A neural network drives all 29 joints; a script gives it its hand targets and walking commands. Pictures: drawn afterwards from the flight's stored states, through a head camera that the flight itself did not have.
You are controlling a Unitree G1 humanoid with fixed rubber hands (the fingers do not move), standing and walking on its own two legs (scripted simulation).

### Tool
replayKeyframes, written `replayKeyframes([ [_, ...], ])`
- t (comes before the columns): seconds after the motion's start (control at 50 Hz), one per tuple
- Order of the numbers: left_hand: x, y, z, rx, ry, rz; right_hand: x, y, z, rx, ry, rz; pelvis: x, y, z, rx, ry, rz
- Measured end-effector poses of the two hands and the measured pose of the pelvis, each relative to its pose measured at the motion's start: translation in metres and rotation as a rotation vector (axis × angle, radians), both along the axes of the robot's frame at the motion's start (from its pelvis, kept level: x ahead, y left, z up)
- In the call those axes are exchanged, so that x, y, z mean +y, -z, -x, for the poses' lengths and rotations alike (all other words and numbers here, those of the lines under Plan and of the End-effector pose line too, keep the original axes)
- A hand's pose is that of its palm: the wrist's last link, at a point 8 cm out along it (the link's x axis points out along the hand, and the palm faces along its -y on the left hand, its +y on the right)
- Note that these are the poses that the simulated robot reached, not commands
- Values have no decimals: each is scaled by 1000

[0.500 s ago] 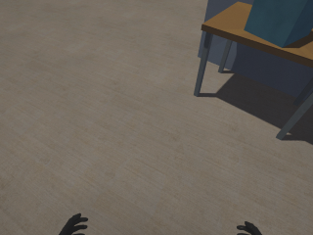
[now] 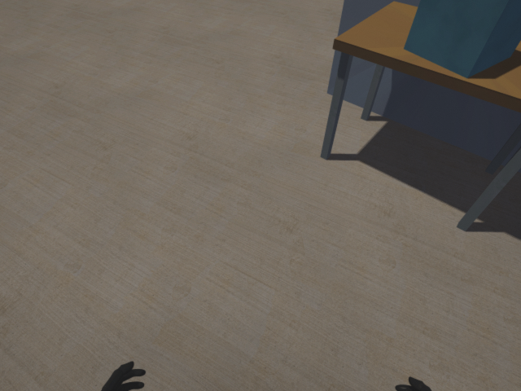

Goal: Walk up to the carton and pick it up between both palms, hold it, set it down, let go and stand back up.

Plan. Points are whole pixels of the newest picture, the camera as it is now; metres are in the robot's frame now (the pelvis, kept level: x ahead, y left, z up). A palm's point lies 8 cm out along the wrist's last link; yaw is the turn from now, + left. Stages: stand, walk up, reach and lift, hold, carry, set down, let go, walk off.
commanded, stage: stand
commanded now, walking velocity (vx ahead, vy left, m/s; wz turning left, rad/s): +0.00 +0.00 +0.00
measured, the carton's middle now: (473, 16) +1.30 -0.73 +0.04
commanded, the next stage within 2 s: none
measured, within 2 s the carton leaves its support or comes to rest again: neither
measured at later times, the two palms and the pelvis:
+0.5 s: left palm out of the picture +0.10 +0.25 -0.10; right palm out of the picture +0.09 -0.25 -0.10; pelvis +0.00 +0.00 +0.00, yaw +0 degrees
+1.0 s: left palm out of the picture +0.11 +0.25 -0.10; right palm out of the picture +0.09 -0.25 -0.10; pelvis +0.01 +0.00 +0.00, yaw -1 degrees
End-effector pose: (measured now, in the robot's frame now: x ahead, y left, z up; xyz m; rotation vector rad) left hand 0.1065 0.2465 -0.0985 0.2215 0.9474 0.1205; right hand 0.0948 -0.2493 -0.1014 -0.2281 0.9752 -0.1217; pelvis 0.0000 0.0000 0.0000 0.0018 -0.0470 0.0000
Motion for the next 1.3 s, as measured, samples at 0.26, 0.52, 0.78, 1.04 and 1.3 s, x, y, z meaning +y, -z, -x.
replayKeyframes([
  [0.26,1,2,4,20,-4,0,0,0,-1,6,-1,2,1,-1,-2,4,2,-1],
  [0.52,2,3,2,33,1,-4,0,1,0,17,9,4,1,-1,-4,6,6,-1],
  [0.78,2,2,-3,34,5,-4,1,1,0,21,17,2,3,-2,-8,7,12,-2],
  [1.04,3,3,-4,44,14,-4,1,1,3,33,23,6,4,-2,-9,5,19,-2],
  [1.3,5,4,-5,44,19,-4,1,1,7,38,35,10,6,-2,-8,3,26,-2],
])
